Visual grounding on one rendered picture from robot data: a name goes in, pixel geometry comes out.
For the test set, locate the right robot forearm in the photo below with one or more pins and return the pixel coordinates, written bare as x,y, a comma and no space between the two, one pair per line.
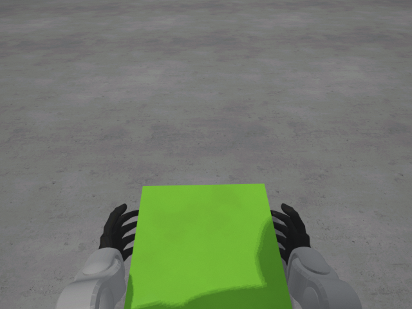
315,285

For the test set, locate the right robot hand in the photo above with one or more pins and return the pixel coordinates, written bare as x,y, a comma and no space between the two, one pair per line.
295,231

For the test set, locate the left robot hand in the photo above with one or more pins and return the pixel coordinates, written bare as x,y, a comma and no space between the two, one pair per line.
114,231

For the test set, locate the carton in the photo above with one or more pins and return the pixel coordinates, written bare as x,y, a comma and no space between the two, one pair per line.
206,247

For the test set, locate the left robot forearm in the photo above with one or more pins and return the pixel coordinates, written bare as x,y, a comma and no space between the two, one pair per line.
100,284

